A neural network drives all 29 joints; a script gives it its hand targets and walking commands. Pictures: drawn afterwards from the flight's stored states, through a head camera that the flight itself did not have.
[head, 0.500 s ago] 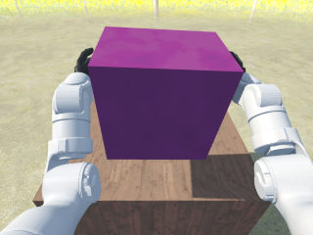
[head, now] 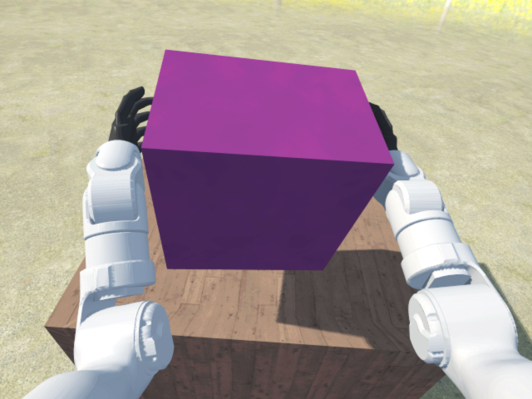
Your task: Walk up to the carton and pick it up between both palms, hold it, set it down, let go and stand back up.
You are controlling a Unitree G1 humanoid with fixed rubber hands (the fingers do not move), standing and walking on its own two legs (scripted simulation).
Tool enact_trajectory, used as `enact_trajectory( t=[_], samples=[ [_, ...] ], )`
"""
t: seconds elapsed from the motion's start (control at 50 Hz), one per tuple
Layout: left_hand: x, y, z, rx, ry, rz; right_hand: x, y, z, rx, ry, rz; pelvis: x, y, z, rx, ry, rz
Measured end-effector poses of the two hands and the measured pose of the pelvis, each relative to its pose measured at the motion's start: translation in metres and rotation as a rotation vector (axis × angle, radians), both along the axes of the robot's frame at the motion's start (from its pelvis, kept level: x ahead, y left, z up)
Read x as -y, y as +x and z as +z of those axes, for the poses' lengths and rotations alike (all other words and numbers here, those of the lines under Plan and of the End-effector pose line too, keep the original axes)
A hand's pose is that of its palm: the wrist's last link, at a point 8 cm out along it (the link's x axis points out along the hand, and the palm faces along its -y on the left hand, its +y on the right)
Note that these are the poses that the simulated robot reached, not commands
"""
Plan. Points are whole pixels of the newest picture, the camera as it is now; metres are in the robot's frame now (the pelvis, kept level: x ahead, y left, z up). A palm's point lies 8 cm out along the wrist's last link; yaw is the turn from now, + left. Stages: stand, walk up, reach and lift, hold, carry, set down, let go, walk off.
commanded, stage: set down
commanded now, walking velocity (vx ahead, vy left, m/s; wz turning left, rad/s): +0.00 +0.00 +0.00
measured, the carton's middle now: (255, 175) +0.39 +0.03 +0.17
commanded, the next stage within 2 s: none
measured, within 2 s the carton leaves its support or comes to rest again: neither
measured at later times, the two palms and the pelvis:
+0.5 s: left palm (134, 168) +0.34 +0.19 +0.22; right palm (386, 178) +0.37 -0.17 +0.19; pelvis -0.02 -0.01 +0.00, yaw -2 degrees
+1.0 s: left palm (154, 186) +0.38 +0.18 +0.16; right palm (376, 192) +0.40 -0.18 +0.14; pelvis +0.00 +0.00 +0.00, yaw -2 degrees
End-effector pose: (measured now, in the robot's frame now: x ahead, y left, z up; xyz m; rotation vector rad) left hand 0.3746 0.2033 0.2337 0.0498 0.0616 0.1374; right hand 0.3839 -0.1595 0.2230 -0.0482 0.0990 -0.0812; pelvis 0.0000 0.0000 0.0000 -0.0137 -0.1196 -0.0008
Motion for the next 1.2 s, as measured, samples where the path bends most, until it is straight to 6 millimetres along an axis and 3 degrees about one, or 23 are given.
enact_trajectory(
  t=[0.12, 0.28, 0.5, 0.66, 0.78, 1.0, 1.2],
  samples=[
    [0.018, -0.003, -0.023, -0.004, 0.014, 0.009, 0.017, -0.005, -0.033, 0.002, 0.002, -0.004, -0.003, 0.0, 0.0, -0.029, -0.004, -0.013],
    [0.035, -0.013, -0.014, 0.028, 0.013, 0.011, 0.032, -0.016, -0.04, 0.034, 0.02, -0.011, 0.001, -0.006, 0.0, -0.046, -0.004, -0.043],
    [0.014, -0.03, -0.017, -0.018, -0.044, 0.063, 0.012, -0.016, -0.031, -0.012, 0.005, 0.044, 0.012, -0.024, 0.0, -0.039, 0.003, -0.037],
    [0.001, -0.025, -0.025, -0.039, -0.046, 0.081, -0.001, -0.004, -0.03, -0.031, 0.005, 0.067, 0.014, -0.028, 0.0, -0.052, 0.004, -0.018],
    [0.005, -0.012, -0.035, -0.045, -0.009, 0.071, 0.004, 0.006, -0.043, -0.031, 0.006, 0.061, 0.009, -0.019, 0.001, -0.062, 0.005, -0.021],
    [0.025, 0.001, -0.072, -0.092, 0.003, 0.065, 0.023, 0.013, -0.083, -0.071, -0.004, 0.05, 0.003, -0.004, 0.001, -0.103, 0.002, -0.043],
    [0.026, -0.01, -0.072, -0.085, -0.015, 0.116, 0.023, 0.018, -0.08, -0.064, -0.004, 0.091, 0.012, -0.003, 0.001, -0.117, -0.001, -0.048]
  ],
)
